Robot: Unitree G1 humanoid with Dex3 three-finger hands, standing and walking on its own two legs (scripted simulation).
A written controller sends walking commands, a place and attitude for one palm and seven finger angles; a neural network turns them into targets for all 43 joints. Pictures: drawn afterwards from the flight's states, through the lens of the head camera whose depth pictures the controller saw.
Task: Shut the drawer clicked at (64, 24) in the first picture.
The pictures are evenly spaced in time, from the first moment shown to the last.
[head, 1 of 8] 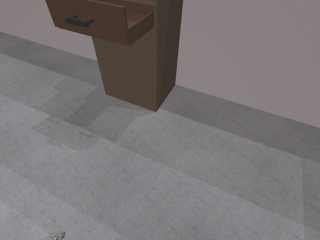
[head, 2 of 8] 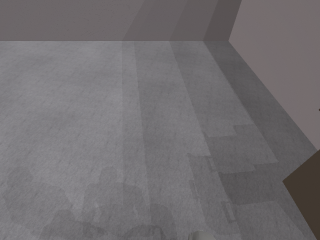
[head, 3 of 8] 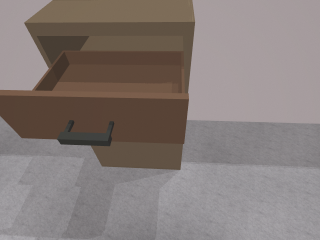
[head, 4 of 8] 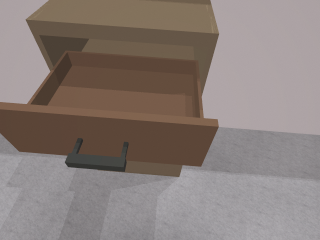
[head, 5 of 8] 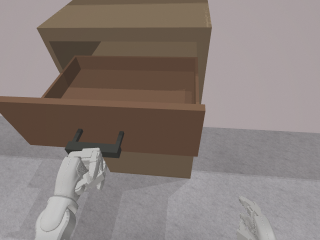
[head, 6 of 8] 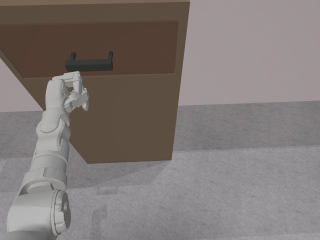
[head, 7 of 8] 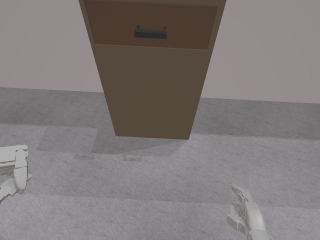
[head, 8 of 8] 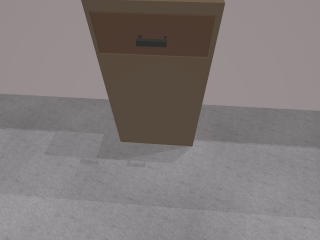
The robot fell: no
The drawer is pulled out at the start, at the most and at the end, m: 0.30 0.30 0.00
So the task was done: yes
